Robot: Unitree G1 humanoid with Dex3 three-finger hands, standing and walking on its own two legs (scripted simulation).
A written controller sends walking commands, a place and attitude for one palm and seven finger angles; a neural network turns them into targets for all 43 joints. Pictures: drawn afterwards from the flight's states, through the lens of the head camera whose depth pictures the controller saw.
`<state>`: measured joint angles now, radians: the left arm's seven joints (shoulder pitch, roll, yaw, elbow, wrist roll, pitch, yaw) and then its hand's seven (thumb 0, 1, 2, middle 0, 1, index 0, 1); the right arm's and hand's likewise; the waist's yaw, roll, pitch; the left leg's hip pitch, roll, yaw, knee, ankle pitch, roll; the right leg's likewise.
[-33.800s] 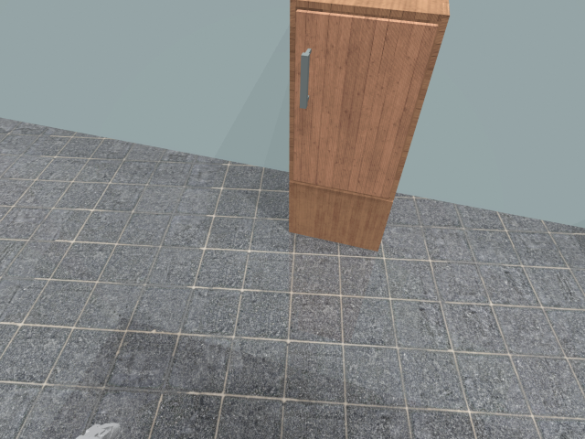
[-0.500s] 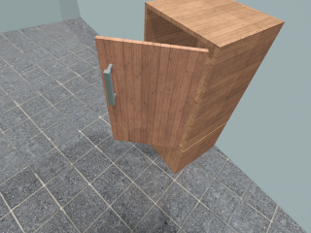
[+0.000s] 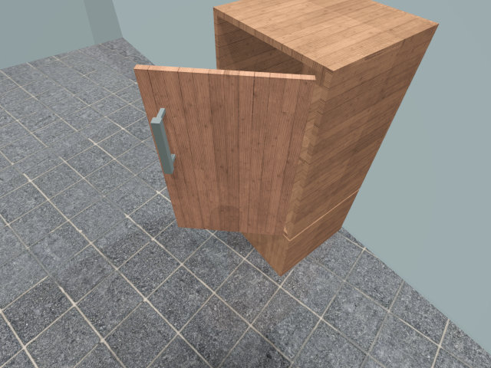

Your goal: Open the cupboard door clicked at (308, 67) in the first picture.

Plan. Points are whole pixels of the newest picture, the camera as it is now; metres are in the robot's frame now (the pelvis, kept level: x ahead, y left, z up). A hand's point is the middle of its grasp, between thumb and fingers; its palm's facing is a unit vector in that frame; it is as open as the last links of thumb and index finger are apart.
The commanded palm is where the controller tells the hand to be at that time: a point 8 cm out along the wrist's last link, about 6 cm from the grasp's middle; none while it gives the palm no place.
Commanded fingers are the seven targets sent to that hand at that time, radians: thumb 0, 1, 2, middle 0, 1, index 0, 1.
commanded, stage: look again from close up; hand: left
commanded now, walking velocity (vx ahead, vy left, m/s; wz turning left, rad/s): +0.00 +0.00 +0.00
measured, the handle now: (165, 142) +0.59 +0.23 +0.00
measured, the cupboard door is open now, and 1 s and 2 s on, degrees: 47 47 47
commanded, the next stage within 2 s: shuffle to correct the standing spot in 0.34 s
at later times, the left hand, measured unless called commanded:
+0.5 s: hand out of the picture -0.03 +0.17 -0.17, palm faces +0.01 -0.98 -0.19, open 7.3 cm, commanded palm none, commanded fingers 0.00 0.90 0.90 -0.20 -0.30 -0.20 -0.30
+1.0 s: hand out of the picture +0.00 +0.22 -0.16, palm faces -0.01 -0.99 -0.17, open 7.3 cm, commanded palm none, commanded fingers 0.00 0.90 0.90 -0.20 -0.30 -0.20 -0.30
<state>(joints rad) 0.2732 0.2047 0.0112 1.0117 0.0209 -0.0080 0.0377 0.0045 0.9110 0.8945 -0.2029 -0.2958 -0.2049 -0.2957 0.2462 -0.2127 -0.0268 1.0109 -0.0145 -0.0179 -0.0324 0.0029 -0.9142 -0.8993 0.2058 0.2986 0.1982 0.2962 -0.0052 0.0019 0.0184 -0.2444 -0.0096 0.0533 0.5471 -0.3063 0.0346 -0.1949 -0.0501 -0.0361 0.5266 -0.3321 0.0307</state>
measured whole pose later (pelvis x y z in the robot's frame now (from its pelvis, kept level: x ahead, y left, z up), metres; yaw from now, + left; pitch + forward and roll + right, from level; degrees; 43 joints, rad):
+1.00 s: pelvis -0.02 +0.05 +0.01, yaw -2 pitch -1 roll +0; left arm 0.31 0.14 0.05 1.04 0.03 0.02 0.02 0.02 0.94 0.89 -0.20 -0.30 -0.20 -0.30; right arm 0.44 -0.10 -0.01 1.12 -0.02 -0.04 -0.02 0.00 -0.91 -0.90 0.20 0.30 0.20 0.30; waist -0.03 -0.01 0.00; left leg -0.15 -0.07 0.12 0.33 -0.17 0.12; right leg -0.38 -0.08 -0.08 0.79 -0.36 -0.02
